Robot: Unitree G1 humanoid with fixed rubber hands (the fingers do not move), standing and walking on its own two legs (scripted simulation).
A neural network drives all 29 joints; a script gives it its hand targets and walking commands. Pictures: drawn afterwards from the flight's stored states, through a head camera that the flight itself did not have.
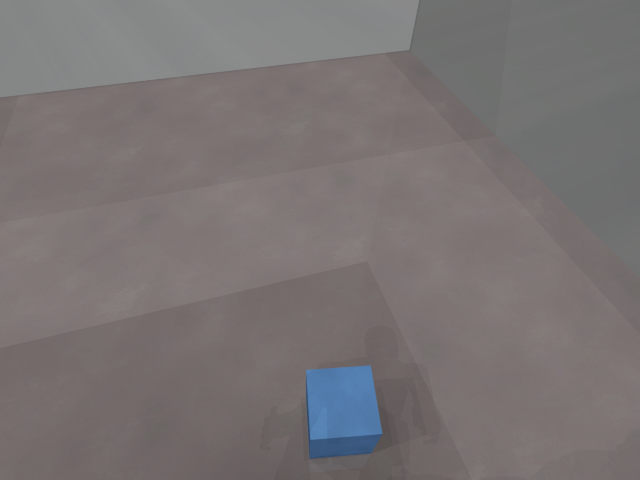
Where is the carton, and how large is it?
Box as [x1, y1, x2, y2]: [306, 365, 381, 458]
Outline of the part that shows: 370,365 306,370 306,402 310,458 371,452 381,435 381,428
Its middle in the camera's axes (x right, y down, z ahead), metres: +0.06 +0.49 +1.08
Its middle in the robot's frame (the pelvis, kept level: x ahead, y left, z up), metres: +0.39 -0.06 -0.66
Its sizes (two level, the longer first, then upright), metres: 0.178 0.173 0.217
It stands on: the floor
